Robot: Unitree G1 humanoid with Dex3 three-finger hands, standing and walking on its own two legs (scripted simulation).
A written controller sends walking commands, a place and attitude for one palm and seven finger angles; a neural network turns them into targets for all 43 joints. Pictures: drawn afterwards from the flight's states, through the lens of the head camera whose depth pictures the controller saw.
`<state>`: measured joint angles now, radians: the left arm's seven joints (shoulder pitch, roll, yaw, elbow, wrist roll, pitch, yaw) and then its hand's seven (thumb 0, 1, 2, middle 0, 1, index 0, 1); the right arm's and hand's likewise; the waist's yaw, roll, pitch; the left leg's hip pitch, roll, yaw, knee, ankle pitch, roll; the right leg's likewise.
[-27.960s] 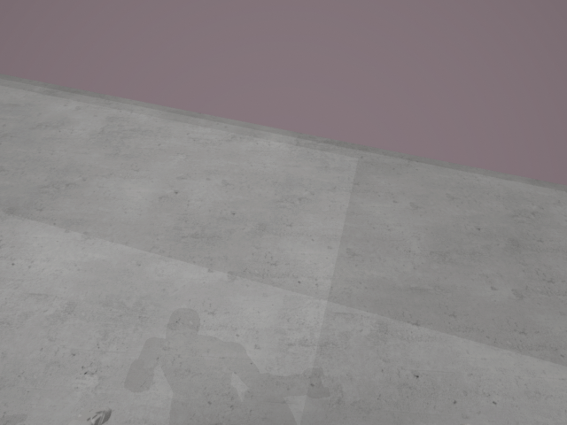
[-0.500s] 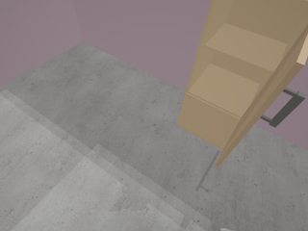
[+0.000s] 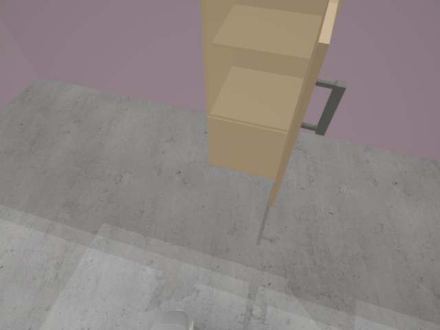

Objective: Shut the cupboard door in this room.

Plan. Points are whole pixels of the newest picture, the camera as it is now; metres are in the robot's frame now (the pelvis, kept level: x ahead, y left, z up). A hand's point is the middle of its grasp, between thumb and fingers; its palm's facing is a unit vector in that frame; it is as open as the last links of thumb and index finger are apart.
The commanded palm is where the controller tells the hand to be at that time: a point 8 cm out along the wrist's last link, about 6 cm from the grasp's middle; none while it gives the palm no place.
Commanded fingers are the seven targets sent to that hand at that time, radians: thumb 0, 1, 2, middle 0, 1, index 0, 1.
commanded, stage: turn or walk to find it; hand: left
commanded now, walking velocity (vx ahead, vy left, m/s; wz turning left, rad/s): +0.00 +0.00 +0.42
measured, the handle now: (320, 108) +0.56 -0.19 +0.06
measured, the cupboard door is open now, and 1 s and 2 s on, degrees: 87 87 87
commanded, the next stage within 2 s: stand and wait in 0.06 s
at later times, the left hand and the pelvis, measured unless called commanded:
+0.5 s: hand out of the picture +0.01 +0.21 -0.17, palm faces +0.07 -0.97 -0.21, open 7.4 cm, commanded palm none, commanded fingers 0.00 0.90 0.90 -0.20 -0.30 -0.20 -0.30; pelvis +0.03 +0.03 +0.00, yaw +3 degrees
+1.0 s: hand out of the picture +0.04 +0.23 -0.17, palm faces +0.27 -0.94 -0.22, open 7.4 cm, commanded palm none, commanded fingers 0.00 0.90 0.90 -0.20 -0.30 -0.20 -0.30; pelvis +0.02 +0.02 +0.00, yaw +15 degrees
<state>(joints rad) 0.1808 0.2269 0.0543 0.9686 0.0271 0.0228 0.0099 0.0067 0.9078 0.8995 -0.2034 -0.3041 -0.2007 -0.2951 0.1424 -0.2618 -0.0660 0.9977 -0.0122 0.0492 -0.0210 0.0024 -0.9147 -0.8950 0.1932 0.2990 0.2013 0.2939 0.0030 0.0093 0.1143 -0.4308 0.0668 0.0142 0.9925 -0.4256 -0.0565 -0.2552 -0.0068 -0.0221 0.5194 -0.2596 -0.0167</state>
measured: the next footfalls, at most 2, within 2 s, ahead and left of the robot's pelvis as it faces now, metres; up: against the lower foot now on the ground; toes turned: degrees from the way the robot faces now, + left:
left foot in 0.10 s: +0.06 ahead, +0.14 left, +0.00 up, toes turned +4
right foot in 1.22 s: +0.10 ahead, -0.13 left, +0.00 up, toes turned +18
